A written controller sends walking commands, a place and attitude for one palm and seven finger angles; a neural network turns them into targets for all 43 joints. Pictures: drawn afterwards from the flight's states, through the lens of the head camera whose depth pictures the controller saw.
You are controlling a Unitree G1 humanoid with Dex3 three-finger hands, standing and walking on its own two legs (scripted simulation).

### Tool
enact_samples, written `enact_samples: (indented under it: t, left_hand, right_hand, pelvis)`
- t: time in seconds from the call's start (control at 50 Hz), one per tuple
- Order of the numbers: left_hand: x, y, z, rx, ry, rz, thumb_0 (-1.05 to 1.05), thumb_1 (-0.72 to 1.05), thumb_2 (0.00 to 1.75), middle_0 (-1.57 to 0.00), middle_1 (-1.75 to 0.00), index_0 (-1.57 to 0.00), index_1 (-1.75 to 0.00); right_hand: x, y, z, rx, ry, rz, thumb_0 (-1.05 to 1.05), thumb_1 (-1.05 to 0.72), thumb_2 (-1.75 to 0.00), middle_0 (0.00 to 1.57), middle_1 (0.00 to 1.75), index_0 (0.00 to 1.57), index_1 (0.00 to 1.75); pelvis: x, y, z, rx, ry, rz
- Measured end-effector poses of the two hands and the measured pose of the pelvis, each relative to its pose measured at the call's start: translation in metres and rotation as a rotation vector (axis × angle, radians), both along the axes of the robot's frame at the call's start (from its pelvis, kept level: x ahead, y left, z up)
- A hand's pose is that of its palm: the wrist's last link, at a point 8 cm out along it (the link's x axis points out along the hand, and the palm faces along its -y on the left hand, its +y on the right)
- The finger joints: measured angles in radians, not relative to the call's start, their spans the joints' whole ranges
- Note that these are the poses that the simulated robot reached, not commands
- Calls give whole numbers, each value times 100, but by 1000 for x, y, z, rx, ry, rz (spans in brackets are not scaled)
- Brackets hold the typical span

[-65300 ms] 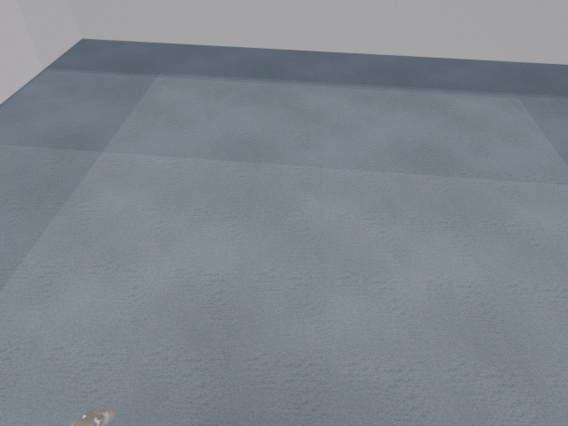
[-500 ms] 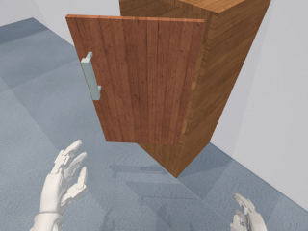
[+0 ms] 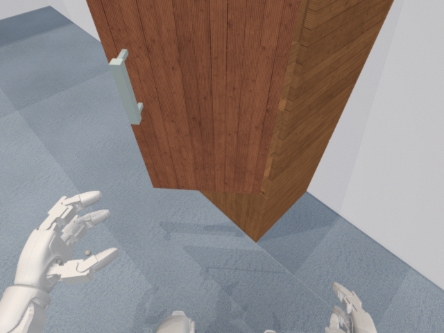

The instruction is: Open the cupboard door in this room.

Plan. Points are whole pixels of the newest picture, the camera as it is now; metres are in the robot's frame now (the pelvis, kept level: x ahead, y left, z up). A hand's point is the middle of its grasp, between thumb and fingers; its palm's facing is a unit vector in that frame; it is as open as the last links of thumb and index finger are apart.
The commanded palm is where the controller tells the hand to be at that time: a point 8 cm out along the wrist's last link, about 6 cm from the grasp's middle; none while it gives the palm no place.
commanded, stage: raise the hand with hooked fingers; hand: left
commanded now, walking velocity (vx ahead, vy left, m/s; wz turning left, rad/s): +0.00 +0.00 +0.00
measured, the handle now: (129, 88) +0.56 +0.22 +0.13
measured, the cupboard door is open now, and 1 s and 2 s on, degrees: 42 42 42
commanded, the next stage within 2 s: move the hooked fingers beside the handle in 1.34 s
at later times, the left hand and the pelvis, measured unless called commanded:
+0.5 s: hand (46, 220) +0.26 +0.28 +0.11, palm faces +0.00 -1.00 -0.05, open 13.5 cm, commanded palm +0.24 +0.33 +0.12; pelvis +0.01 +0.03 +0.03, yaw +0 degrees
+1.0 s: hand (26, 185) +0.30 +0.30 +0.15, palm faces +0.00 -1.00 -0.05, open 14.0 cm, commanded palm +0.27 +0.35 +0.15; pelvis +0.01 +0.03 +0.04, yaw +0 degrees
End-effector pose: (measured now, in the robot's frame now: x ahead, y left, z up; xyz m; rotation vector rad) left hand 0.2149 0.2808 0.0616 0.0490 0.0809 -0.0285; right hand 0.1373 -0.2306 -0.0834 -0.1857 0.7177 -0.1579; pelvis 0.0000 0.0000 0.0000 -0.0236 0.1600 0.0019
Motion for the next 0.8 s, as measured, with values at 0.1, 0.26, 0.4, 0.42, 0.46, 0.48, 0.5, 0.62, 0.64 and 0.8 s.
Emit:
enact_samples:
  t: [0.1,0.26,0.4,0.42,0.46,0.48,0.5,0.62,0.64,0.8]
  left_hand:
    - [1,11,11,12,-29,27,0,10,55,-25,-82,-25,-81]
    - [8,24,17,7,-52,8,0,-9,47,-27,-94,-27,-93]
    - [21,39,38,8,-88,16,0,-26,40,-28,-104,-28,-104]
    - [22,42,40,7,-88,18,0,-28,39,-28,-106,-28,-105]
    - [25,47,45,4,-84,22,-1,-33,37,-28,-109,-29,-108]
    - [26,49,47,3,-83,24,-1,-35,36,-29,-110,-29,-110]
    - [27,52,50,3,-82,27,-1,-37,35,-29,-112,-29,-111]
    - [33,65,61,0,-81,42,-1,-46,32,-29,-117,-29,-117]
    - [34,67,63,1,-80,44,-1,-47,31,-29,-118,-29,-117]
    - [47,76,81,12,-88,40,-1,-50,30,-30,-120,-30,-119]
  right_hand:
    - [-15,-9,7,-35,36,-26,1,-90,-90,21,30,21,30]
    - [-2,-11,26,-99,-3,-11,1,-90,-90,20,30,20,30]
    - [24,11,45,-78,-92,33,1,-90,-90,20,30,20,30]
    - [27,15,47,-72,-102,41,1,-90,-90,20,30,20,30]
    - [33,22,50,-60,-116,56,1,-90,-90,20,30,20,30]
    - [35,26,52,-55,-122,62,1,-90,-90,20,30,20,30]
    - [37,29,53,-50,-126,68,1,-90,-90,20,30,21,30]
    - [39,39,55,-39,-120,93,1,-90,-90,21,30,21,30]
    - [38,39,54,-39,-115,93,1,-90,-90,21,30,21,30]
    - [23,30,52,-54,-72,66,1,-90,-90,21,30,21,30]
  pelvis:
    - [4,8,8,5,-5,-8]
    - [5,21,14,-4,-29,-2]
    - [7,28,21,-9,-58,3]
    - [7,29,22,-10,-62,4]
    - [7,30,24,-10,-70,5]
    - [7,31,25,-11,-74,6]
    - [7,31,26,-11,-77,6]
    - [6,33,30,-12,-95,12]
    - [6,33,31,-12,-98,13]
    - [5,32,35,-9,-118,14]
